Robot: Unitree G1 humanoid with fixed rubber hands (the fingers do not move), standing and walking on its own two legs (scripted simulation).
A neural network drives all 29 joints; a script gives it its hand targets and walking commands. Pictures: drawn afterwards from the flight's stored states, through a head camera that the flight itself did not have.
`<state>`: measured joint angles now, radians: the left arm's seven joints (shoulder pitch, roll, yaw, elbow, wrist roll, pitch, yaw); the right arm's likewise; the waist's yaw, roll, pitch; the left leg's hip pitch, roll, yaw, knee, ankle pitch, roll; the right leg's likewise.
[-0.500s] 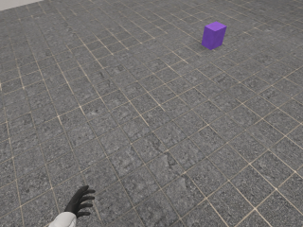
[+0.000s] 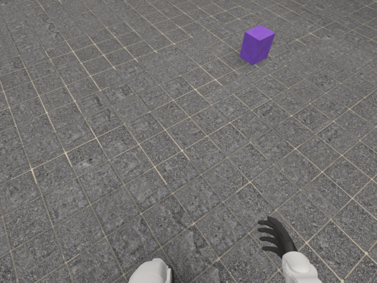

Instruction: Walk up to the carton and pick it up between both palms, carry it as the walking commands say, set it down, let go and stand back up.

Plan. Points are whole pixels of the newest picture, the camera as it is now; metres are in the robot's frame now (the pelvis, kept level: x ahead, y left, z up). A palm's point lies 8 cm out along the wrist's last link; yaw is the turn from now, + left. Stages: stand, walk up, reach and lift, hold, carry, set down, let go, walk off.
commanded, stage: walk up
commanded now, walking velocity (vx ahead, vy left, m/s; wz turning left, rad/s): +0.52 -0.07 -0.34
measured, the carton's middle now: (256, 45) +1.90 -0.35 -0.64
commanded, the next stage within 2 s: none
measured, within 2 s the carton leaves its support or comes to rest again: neither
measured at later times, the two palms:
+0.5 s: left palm (158, 166) +0.39 +0.14 -0.10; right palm (347, 250) +0.24 -0.33 -0.11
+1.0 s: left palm (159, 124) +0.56 +0.18 -0.13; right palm (309, 133) +0.56 -0.30 -0.10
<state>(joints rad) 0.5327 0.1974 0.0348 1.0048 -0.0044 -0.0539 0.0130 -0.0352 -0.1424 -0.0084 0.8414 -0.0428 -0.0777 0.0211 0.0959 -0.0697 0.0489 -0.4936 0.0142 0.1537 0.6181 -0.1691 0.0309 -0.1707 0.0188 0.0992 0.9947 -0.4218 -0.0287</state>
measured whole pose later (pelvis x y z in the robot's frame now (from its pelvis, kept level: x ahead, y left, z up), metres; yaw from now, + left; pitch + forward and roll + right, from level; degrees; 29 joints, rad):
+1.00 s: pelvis +0.54 -0.06 +0.02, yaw -7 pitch +0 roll -1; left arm 0.34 0.22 0.06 1.03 0.02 -0.05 -0.01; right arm 0.20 -0.15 -0.03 1.03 -0.03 -0.07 0.00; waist 0.00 -0.07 0.03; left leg -0.31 0.07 0.14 0.55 -0.23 0.02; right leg -0.44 -0.06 0.00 1.19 -0.32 0.01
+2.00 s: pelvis +1.02 -0.16 +0.02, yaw -8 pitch +1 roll -1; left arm 0.35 0.22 0.05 1.05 0.02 -0.06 0.00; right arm 0.17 -0.15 -0.03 1.03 -0.03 -0.07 0.01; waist 0.01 -0.06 0.04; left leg -0.35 0.06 0.15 0.55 -0.21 0.03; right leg -0.41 -0.08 -0.01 1.16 -0.35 0.01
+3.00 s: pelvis +1.40 -0.25 +0.03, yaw -7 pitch +0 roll -2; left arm 0.35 0.18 0.04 1.08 0.03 -0.01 0.00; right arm 0.20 -0.12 -0.04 1.04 -0.03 -0.06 -0.02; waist 0.00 -0.06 0.02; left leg -0.25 0.07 0.17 0.47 -0.20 0.03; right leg -0.40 -0.07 -0.04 1.01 -0.39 0.04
